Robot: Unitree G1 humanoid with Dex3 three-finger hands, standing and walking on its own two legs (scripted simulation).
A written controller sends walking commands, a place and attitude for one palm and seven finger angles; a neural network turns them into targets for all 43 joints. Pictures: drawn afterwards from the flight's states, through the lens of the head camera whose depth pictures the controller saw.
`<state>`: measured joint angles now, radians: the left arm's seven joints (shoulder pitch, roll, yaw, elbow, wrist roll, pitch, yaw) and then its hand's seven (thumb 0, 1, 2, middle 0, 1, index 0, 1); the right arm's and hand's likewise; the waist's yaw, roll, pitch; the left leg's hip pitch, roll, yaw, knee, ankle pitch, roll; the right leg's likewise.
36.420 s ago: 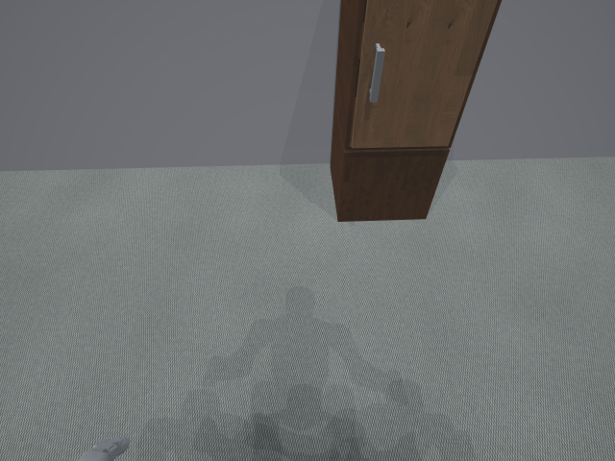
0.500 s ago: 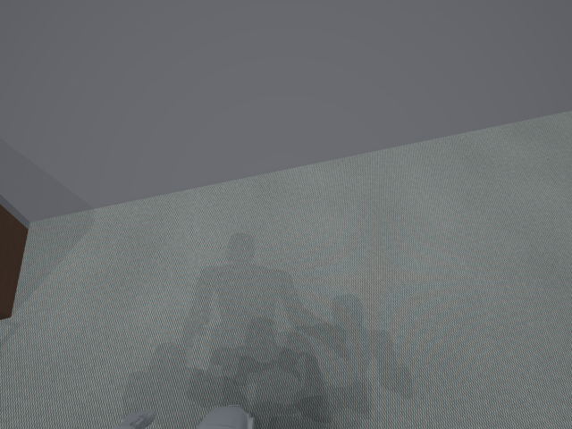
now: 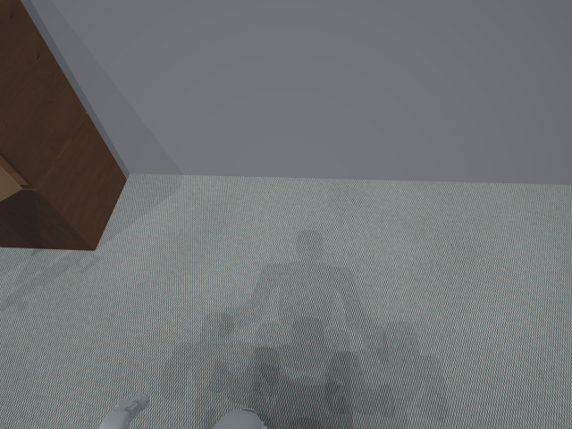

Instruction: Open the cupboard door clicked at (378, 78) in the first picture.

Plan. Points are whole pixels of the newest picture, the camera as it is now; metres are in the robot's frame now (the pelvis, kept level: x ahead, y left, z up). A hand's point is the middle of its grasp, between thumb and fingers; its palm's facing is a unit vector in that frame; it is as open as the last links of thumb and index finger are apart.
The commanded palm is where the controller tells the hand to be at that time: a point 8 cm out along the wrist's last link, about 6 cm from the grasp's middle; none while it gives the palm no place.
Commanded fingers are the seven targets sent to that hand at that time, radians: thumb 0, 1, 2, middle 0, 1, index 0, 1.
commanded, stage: turn to face it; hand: left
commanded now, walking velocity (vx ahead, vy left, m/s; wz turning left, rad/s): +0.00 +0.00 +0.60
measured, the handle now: out of the picture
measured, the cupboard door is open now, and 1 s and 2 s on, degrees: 52 52 52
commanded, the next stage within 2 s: take the last steps up to it in 1.32 s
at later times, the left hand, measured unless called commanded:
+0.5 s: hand out of the picture +0.04 +0.24 -0.15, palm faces +0.34 -0.91 -0.26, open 7.4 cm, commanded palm none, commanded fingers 0.00 0.90 0.90 -0.20 -0.30 -0.20 -0.30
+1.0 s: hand out of the picture -0.04 +0.18 -0.18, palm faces +0.61 -0.76 -0.22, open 7.4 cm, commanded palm none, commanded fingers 0.00 0.90 0.90 -0.20 -0.30 -0.20 -0.30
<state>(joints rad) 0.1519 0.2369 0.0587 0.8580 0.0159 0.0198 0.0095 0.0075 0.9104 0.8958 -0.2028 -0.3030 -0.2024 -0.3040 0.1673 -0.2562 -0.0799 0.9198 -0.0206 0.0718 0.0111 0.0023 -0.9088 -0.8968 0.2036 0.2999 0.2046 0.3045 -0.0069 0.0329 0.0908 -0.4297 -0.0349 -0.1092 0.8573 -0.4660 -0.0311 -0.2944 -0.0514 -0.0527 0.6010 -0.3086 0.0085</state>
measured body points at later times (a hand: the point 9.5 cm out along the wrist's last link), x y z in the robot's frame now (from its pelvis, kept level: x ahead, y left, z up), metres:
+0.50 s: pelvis +0.02 +0.00 +0.01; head +0.07 +0.02 +0.45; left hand +0.02 +0.28 -0.13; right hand +0.18 -0.22 -0.13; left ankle +0.01 +0.12 -0.73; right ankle +0.05 -0.15 -0.68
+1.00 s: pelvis +0.04 -0.02 -0.01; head +0.06 +0.02 +0.44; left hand -0.07 +0.22 -0.16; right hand +0.29 -0.17 -0.13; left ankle -0.01 +0.08 -0.73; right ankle +0.08 -0.15 -0.69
